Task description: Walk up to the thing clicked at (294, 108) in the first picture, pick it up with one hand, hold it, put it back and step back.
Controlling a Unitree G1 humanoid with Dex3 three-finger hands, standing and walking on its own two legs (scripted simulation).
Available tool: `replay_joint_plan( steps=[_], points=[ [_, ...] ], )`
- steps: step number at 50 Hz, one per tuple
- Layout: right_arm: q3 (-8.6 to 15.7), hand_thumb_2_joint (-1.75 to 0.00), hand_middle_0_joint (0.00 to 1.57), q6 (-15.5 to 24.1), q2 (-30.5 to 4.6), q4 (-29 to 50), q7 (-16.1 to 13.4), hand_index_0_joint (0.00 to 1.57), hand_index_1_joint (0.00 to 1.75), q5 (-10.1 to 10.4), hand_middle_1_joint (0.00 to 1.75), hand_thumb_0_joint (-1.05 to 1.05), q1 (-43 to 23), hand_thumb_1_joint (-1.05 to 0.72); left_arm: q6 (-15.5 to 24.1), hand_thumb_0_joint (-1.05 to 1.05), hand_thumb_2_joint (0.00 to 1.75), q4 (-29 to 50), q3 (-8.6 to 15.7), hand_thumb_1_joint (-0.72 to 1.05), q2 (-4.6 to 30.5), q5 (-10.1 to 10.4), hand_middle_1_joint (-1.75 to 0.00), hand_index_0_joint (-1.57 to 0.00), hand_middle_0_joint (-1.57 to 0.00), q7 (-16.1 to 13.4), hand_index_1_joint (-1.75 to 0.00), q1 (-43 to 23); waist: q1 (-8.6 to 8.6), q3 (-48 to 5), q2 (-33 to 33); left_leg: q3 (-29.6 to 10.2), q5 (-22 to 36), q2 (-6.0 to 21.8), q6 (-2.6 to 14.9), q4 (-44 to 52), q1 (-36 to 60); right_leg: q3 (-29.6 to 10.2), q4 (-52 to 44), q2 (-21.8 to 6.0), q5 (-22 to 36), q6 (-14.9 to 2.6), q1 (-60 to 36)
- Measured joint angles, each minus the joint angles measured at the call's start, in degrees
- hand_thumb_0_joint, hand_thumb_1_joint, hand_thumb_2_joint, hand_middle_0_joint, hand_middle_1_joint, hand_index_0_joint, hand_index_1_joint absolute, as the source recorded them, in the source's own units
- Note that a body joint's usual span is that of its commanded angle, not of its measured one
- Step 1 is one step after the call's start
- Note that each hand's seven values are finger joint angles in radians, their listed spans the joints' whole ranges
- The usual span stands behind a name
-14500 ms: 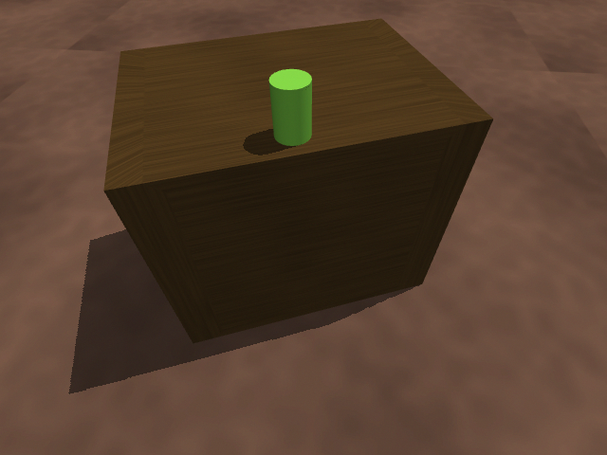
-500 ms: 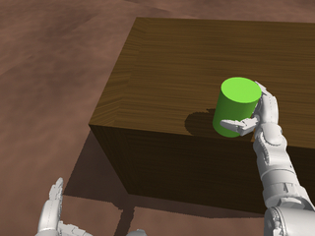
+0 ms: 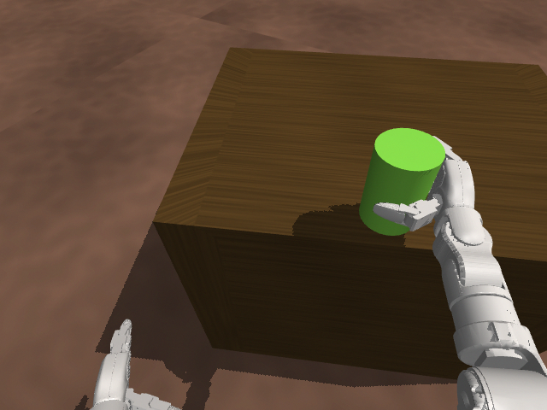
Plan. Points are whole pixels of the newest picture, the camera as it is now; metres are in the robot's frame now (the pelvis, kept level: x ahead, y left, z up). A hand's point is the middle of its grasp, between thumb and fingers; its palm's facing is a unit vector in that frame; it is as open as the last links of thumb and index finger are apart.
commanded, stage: lift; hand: right
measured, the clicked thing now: (396, 184) +0.42 -0.13 +0.12
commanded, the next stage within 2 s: hold in 1.20 s
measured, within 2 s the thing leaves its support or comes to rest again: neither
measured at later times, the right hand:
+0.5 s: hand (444, 175) +0.37 -0.16 +0.19, palm faces +0.10 +0.99 -0.07, open 12.0 cm
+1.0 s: hand (479, 176) +0.32 -0.16 +0.23, palm faces +0.08 +0.99 -0.09, open 12.0 cm
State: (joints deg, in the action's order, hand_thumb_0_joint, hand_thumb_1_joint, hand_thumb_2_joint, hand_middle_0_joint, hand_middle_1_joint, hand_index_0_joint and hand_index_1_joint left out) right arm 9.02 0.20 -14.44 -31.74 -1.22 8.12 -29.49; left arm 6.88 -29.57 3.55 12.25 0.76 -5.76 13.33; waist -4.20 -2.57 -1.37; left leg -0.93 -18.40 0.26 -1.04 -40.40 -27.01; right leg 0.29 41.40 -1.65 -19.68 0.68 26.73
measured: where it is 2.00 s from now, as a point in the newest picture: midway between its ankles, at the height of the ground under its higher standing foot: outside the picture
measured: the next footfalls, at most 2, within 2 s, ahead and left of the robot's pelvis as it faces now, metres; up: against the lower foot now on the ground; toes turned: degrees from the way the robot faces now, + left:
none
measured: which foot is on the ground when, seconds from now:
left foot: down 0.00-1.00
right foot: down 0.00-1.00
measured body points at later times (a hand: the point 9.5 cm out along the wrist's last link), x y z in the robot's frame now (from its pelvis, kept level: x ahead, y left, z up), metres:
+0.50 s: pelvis -0.01 +0.01 +0.01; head -0.02 +0.03 +0.46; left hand +0.16 +0.26 -0.06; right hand +0.36 -0.21 +0.20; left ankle +0.02 +0.13 -0.72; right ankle +0.01 -0.13 -0.72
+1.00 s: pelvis -0.02 +0.01 +0.01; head -0.05 +0.04 +0.46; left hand +0.16 +0.26 -0.06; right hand +0.31 -0.21 +0.24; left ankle +0.02 +0.13 -0.72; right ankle +0.01 -0.13 -0.72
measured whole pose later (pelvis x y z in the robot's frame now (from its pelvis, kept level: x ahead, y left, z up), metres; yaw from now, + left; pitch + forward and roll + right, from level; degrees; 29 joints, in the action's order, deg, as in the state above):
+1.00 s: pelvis -0.02 +0.01 +0.01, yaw -2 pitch -3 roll +0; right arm 11.7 -29.0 -17.9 2.7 2.8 13.5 -20.9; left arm 13.8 -34.3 3.3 12.8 1.8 -7.3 13.8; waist -0.3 -2.7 -4.3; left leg 0.5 -16.0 1.0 -0.6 -36.0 -17.3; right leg -1.1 35.9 -0.9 -16.1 1.1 17.1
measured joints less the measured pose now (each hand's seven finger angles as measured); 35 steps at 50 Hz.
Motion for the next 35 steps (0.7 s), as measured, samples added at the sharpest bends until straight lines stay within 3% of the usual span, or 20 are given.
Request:
replay_joint_plan(
  steps=[10, 22, 35],
  points=[
    [0.43, -0.91, 0.60, -4.73, 0.44, 7.33, -0.45, 0.62, 1.07, 0.50, 1.06, -0.02, 2.91, 0.61, -0.04, -0.01, 0.05, 4.59, -1.38, -0.51, -0.81, 0.42, -0.06, -0.04, -0.04, -0.39, -0.04, 3.00, 0.67, 0.01, 0.10, -0.47, 0.60, 0.07, 0.14, 1.78, 3.51, 0.53, -2.73, 0.07, 0.96, 0.17, -4.12],
    [0.16, -0.91, 0.60, -12.68, -0.60, 17.71, 0.69, 0.62, 1.07, 2.45, 1.06, -0.02, 6.19, 0.61, 1.33, -0.01, 0.04, 1.56, -0.74, -0.50, -0.02, 0.86, -0.05, -0.04, -0.03, -1.24, -0.04, 2.87, 2.82, -0.07, -1.44, 0.18, 1.26, 0.45, 0.23, 3.61, 7.47, -0.08, -4.93, 0.44, 2.11, 0.26, -7.96],
    [1.08, -0.90, 0.61, -21.52, -2.15, 27.06, 2.91, 0.62, 1.07, 3.92, 1.06, -0.02, 7.70, 0.61, 4.03, -0.01, 0.04, -1.65, -0.05, -0.50, 1.11, 1.08, -0.05, -0.04, -0.03, -1.72, -0.04, 1.89, 3.55, 0.28, -1.83, 1.00, 2.01, 0.69, 0.45, 4.27, 8.92, -0.90, -5.86, 0.68, 3.32, 0.46, -9.18]
  ],
)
